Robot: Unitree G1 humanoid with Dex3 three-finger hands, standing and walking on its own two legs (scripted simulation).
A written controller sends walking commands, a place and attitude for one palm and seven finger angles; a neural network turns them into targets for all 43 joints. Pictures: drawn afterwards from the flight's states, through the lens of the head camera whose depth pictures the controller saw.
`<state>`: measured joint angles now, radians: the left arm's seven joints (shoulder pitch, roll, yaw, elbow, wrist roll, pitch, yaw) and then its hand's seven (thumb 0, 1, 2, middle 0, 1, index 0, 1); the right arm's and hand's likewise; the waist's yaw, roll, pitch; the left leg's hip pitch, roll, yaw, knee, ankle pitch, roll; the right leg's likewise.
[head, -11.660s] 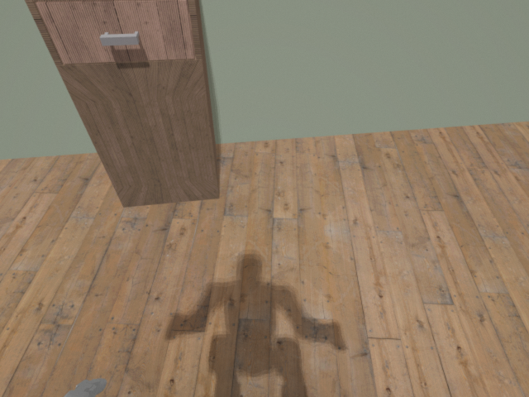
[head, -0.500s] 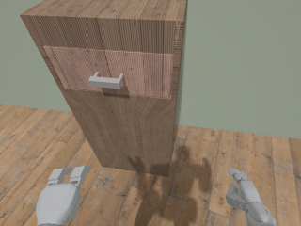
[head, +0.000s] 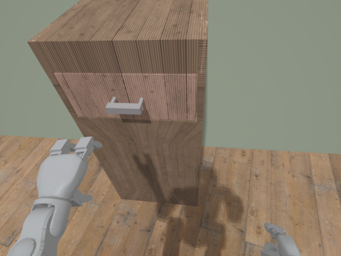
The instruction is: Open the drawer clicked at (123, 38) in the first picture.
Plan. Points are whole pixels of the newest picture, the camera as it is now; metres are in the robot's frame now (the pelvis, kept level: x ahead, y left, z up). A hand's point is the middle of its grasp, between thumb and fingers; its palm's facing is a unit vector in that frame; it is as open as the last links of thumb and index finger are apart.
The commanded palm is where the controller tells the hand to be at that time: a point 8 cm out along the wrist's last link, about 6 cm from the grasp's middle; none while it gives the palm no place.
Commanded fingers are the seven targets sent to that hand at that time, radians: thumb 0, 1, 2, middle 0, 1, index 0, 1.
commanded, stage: raise the hand with hooked fingers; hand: left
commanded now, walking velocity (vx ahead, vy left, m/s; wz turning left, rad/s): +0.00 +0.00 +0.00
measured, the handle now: (126, 104) +0.52 +0.21 +0.06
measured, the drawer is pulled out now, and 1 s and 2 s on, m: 0.00 0.00 0.00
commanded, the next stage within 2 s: move the hooked fingers above the handle in 0.88 s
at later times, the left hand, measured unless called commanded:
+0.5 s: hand (51, 132) +0.30 +0.28 +0.18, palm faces +0.12 -0.05 -0.99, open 13.8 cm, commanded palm +0.26 +0.27 +0.23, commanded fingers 0.00 -0.50 0.30 -0.30 -1.20 -0.30 -1.20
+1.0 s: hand (55, 141) +0.28 +0.26 +0.18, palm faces +0.13 -0.06 -0.99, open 13.8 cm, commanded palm +0.25 +0.26 +0.23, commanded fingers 0.00 -0.50 0.30 -0.30 -1.20 -0.30 -1.20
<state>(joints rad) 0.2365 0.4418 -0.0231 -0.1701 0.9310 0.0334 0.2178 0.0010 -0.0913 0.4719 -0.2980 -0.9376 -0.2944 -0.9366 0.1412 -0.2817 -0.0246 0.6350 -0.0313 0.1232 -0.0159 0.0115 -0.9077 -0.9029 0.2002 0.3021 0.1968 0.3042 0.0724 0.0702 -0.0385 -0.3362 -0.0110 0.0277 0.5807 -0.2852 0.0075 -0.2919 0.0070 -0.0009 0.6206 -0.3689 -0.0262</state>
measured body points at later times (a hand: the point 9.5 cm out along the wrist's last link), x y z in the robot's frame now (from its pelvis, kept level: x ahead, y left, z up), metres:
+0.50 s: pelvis -0.02 +0.03 +0.01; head -0.02 -0.01 +0.46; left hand +0.29 +0.28 +0.23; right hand +0.20 -0.17 -0.09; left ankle +0.01 +0.12 -0.73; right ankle -0.03 -0.10 -0.73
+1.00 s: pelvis -0.03 +0.01 +0.01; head -0.03 -0.04 +0.46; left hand +0.26 +0.26 +0.23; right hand +0.17 -0.21 -0.10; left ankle +0.01 +0.12 -0.73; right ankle -0.03 -0.10 -0.73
